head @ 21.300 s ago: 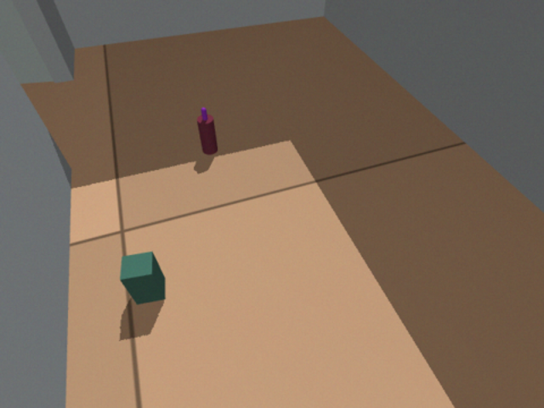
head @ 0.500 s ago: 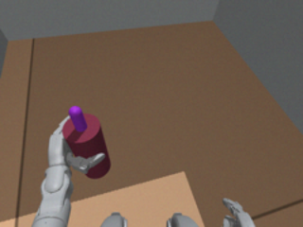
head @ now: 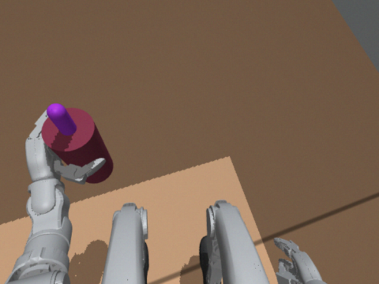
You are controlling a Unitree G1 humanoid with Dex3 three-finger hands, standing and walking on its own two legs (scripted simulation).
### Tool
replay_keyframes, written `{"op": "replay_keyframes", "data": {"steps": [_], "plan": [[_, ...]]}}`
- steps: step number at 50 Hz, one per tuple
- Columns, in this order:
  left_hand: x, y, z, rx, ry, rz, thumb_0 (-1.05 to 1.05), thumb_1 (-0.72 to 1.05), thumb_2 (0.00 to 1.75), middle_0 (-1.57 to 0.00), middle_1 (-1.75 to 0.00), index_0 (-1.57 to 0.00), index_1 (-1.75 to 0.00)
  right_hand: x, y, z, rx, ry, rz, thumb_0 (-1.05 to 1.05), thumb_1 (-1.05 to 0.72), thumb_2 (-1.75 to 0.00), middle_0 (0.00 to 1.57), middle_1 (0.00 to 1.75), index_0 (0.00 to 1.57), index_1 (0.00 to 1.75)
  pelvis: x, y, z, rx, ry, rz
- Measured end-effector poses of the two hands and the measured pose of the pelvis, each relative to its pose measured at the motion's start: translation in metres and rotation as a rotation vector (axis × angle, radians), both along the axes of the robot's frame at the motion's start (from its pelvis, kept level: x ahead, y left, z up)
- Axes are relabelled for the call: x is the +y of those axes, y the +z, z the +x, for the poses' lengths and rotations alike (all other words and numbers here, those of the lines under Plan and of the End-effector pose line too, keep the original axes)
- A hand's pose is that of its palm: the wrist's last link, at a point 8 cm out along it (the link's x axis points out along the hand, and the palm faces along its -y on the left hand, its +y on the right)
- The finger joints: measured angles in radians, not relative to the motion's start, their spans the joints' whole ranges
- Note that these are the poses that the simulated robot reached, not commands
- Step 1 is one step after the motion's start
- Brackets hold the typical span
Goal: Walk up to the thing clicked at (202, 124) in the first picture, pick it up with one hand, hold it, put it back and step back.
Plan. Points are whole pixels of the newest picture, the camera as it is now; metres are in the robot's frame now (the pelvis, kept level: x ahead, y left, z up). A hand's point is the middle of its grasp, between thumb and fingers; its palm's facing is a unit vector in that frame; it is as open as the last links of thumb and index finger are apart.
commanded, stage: crouch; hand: left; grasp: from the side
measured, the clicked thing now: (80, 145) +0.39 +0.21 -0.05
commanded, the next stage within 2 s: lower in 1.10 s
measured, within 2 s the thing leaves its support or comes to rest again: neither
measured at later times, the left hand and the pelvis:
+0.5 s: hand (90, 154) +0.42 +0.24 -0.21, palm faces +0.23 -0.97 -0.06, open 11.5 cm; pelvis -0.04 +0.00 -0.15, yaw -2 degrees
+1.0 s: hand (95, 157) +0.43 +0.24 -0.28, palm faces +0.20 -0.98 -0.06, open 11.4 cm; pelvis -0.04 +0.00 -0.20, yaw -5 degrees
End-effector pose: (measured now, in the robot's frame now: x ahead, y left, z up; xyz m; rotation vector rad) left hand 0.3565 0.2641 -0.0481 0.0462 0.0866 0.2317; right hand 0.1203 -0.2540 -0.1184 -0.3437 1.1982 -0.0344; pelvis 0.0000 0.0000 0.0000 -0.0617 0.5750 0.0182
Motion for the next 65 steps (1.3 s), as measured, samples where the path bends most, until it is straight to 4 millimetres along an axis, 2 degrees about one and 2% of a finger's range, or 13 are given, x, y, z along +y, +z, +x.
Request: {"op": "replay_keyframes", "data": {"steps": [7, 11, 18, 27, 32, 37, 49, 65], "plan": [[0.002, -0.067, 0.002, 0.019, 0.017, -0.005, -0.01, -0.54, 1.05, -0.64, -0.99, -0.63, -1.00, -0.001, -0.055, -0.013, 0.029, 0.031, -0.005, 0.01, -0.93, -0.92, 0.20, 0.30, 0.20, 0.30, -0.002, -0.054, -0.017, 0.024, -0.007, -0.005], [0.005, -0.097, 0.006, 0.004, 0.021, 0.005, -0.01, -0.55, 1.07, -0.63, -1.00, -0.63, -1.01, -0.006, -0.081, -0.027, 0.049, 0.030, -0.026, 0.01, -0.94, -0.92, 0.20, 0.30, 0.20, 0.30, -0.005, -0.084, -0.027, 0.016, -0.012, -0.007], [0.015, -0.130, 0.018, -0.016, 0.024, 0.008, -0.01, -0.56, 1.08, -0.63, -1.00, -0.63, -1.01, -0.014, -0.115, -0.061, 0.104, -0.003, -0.061, 0.01, -0.94, -0.92, 0.20, 0.30, 0.20, 0.30, -0.004, -0.123, -0.038, -0.002, -0.016, -0.012], [0.017, -0.164, 0.034, 0.002, -0.005, -0.001, -0.01, -0.57, 1.08, -0.65, -0.99, -0.64, -1.00, -0.019, -0.146, -0.096, 0.175, -0.026, -0.078, 0.01, -0.94, -0.92, 0.20, 0.30, 0.20, 0.30, -0.001, -0.158, -0.044, -0.023, -0.024, -0.022], [0.013, -0.189, 0.036, 0.015, -0.013, -0.022, -0.01, -0.57, 1.08, -0.65, -0.98, -0.65, -0.99, -0.021, -0.157, -0.103, 0.201, -0.013, -0.092, 0.01, -0.94, -0.92, 0.20, 0.30, 0.20, 0.30, -0.001, -0.173, -0.045, -0.039, -0.032, -0.029], [0.015, -0.209, 0.035, 0.016, -0.006, -0.024, -0.01, -0.57, 1.08, -0.65, -0.98, -0.65, -0.99, -0.025, -0.164, -0.101, 0.208, 0.007, -0.114, 0.01, -0.93, -0.91, 0.20, 0.30, 0.20, 0.30, -0.002, -0.186, -0.045, -0.054, -0.038, -0.036], [0.028, -0.225, 0.042, 0.005, -0.018, 0.007, -0.01, -0.57, 1.08, -0.66, -0.98, -0.65, -0.99, -0.029, -0.177, -0.087, 0.204, 0.069, -0.151, 0.01, -0.94, -0.92, 0.20, 0.30, 0.20, 0.30, -0.001, -0.203, -0.043, -0.079, -0.048, -0.055], [0.024, -0.262, 0.039, 0.021, -0.030, -0.017, -0.01, -0.57, 1.08, -0.66, -0.98, -0.65, -0.99, -0.023, -0.178, -0.083, 0.237, 0.124, -0.174, 0.00, -0.93, -0.91, 0.21, 0.30, 0.20, 0.30, 0.003, -0.214, -0.042, -0.107, -0.057, -0.088]]}}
